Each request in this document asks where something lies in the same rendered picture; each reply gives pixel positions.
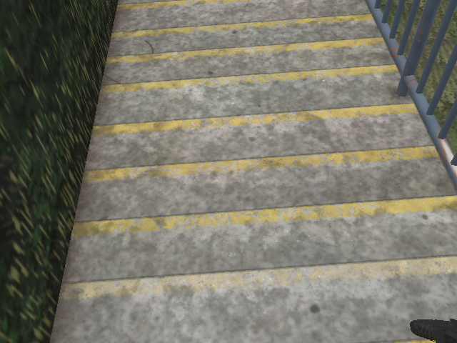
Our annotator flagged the right robot hand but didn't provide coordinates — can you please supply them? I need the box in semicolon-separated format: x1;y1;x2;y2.
410;319;457;343

